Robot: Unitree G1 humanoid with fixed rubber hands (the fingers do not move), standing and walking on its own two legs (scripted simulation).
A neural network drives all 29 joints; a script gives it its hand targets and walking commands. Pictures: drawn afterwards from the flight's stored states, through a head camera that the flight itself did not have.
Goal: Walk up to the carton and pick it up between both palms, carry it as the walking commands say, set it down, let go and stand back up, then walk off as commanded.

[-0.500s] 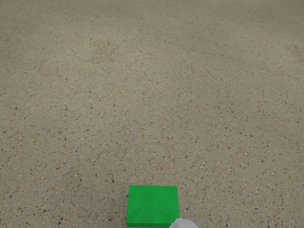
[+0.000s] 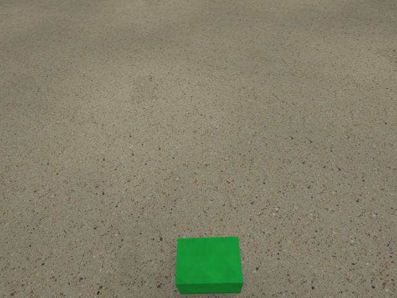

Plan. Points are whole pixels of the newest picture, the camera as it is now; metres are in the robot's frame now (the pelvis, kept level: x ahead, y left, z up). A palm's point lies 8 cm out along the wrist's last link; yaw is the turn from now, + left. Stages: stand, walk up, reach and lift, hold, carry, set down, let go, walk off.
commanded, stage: walk up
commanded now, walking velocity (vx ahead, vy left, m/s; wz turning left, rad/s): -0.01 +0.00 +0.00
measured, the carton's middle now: (209, 265) +0.39 +0.02 -0.68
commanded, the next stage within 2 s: none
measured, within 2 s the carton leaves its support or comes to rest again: neither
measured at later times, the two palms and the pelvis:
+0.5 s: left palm out of the picture +0.01 +0.28 -0.14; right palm out of the picture +0.00 -0.19 -0.14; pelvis -0.01 +0.04 +0.00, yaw +0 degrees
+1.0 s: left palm out of the picture +0.09 +0.26 -0.14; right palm out of the picture +0.03 -0.21 -0.15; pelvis +0.05 +0.02 +0.00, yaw +3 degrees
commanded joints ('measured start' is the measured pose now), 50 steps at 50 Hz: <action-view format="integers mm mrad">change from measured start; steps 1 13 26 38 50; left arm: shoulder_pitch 19 42 175 67 78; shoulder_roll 165 59 71 7 41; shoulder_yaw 42 -4 4 -5 -18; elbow -3 89 150 129 161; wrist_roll -18 -21 -18 -7 -25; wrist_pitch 13 2 -63 -57 -33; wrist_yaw -13 6 -7 18 29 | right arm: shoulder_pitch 146 128 84 237 198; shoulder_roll -15 -12 -21 -36 61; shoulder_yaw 10 57 10 -1 53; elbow -6 48 -26 40 139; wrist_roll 1 -2 15 0 -10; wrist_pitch -42 -122 -114 -125 -68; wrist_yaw -32 -55 -31 -77 -76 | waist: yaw -14 -11 20 -39 -3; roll -286 115 -119 125 -177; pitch -37 31 145 44 -34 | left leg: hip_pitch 216 233 -42 398 149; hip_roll -53 189 69 247 25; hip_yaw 119 -113 -53 -94 14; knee -463 -629 -467 -508 -372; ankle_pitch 111 623 64 1239 49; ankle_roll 31 153 99 187 39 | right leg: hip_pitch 14 3 157 -130 212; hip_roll -111 89 -49 67 -148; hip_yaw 164 4 144 -71 110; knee -193 143 -113 360 -34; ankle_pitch -350 -189 -302 -313 649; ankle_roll -125 -31 -98 -44 -184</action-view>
